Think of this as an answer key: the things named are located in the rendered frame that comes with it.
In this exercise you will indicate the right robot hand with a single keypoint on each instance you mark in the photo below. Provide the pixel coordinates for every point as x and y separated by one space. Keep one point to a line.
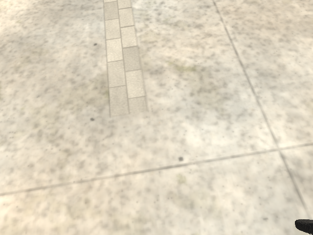
305 225

